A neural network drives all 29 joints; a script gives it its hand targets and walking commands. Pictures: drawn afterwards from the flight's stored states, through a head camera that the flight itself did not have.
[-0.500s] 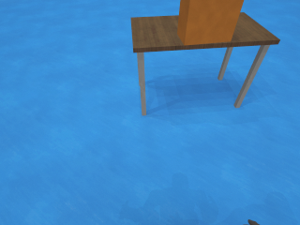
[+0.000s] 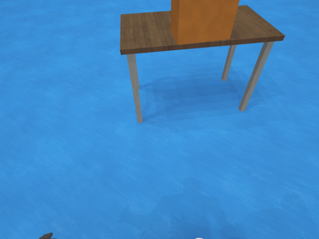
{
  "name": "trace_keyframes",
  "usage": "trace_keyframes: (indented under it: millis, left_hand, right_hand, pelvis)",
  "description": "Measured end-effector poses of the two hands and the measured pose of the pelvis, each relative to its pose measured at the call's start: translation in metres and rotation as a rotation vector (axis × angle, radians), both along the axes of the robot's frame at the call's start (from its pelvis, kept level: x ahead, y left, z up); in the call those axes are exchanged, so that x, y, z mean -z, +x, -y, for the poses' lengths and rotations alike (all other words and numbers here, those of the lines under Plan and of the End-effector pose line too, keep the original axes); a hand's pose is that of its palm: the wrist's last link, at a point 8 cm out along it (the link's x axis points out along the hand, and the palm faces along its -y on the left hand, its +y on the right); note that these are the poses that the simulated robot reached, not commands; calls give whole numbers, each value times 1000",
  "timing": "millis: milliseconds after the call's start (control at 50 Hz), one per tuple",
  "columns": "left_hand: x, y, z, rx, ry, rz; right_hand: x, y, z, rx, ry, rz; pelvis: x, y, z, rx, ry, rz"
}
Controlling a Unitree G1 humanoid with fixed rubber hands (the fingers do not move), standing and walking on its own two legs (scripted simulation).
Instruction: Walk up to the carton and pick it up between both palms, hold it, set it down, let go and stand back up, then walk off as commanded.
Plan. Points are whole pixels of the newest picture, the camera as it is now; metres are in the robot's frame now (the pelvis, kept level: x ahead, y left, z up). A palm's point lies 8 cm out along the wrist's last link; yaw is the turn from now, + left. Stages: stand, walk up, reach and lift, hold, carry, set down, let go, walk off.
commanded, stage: walk up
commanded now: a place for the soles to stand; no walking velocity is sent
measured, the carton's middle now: (202, 10) +1.26 -0.19 +0.07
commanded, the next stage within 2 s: none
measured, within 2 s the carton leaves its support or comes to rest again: neither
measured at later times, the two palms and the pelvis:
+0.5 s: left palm (59, 211) +0.23 +0.31 -0.09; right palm (310, 234) +0.18 -0.34 -0.07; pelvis +0.14 -0.01 +0.01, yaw +2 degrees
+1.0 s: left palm (91, 184) +0.31 +0.24 -0.09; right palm (309, 183) +0.31 -0.41 -0.08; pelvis +0.24 -0.09 +0.00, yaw +4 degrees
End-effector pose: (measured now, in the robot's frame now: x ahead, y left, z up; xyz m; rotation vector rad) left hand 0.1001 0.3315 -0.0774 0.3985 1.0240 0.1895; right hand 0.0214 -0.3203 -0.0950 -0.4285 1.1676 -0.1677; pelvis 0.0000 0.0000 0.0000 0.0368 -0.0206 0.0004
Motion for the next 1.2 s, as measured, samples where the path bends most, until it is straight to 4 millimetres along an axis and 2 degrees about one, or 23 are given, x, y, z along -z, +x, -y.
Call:
trace_keyframes:
  millis: [80, 180, 300, 380, 500, 620, 700, 740, 780, 820, 900, 1020, 1100, 1200]
  left_hand:
    - [-8, 2, 19, -25, -5, -18]
    - [-13, 20, 27, -41, -6, -20]
    - [-7, 52, 24, -55, -26, -12]
    - [7, 79, 14, -63, -41, -9]
    - [8, 128, 25, -40, -60, 31]
    - [9, 160, 56, -6, -76, 30]
    - [15, 178, 80, 0, -47, 49]
    - [18, 177, 89, -16, -41, 38]
    - [15, 174, 95, -34, -40, 15]
    - [10, 175, 97, -47, -31, 0]
    - [5, 188, 99, -62, -31, 0]
    - [14, 212, 91, -89, -58, -6]
    - [24, 236, 89, -94, -65, -5]
    - [22, 263, 103, -75, -58, -1]
  right_hand:
    - [-4, 40, 11, -20, 17, 49]
    - [-11, 77, 20, -35, 16, 75]
    - [-16, 120, 16, -59, -2, 66]
    - [-15, 149, 7, -78, -24, 92]
    - [-25, 157, 17, -46, -61, 63]
    - [-21, 164, 46, -22, -60, 24]
    - [-3, 187, 74, -28, -47, 36]
    - [3, 205, 82, -34, -41, 48]
    - [1, 226, 86, -44, -31, 77]
    - [-4, 243, 88, -55, -24, 97]
    - [-10, 265, 90, -69, -19, 96]
    - [-15, 293, 83, -93, -44, 76]
    - [-17, 298, 84, -81, -67, 67]
    - [-21, 298, 100, -54, -87, 27]
  pelvis:
    - [-9, 15, 14, -6, 13, 30]
    - [-15, 40, 23, -15, 10, 53]
    - [-13, 76, 18, -39, -9, 41]
    - [-4, 103, 7, -44, -27, 19]
    - [-6, 135, 13, -30, -23, -10]
    - [-4, 160, 40, -14, -8, -28]
    - [10, 178, 69, -18, 3, -12]
    - [13, 183, 79, -24, 6, 12]
    - [8, 190, 84, -27, 11, 31]
    - [3, 197, 88, -32, 13, 44]
    - [-3, 215, 91, -45, 8, 47]
    - [-1, 246, 83, -72, -18, 13]
    - [4, 267, 79, -66, -17, 3]
    - [2, 283, 92, -47, -20, -22]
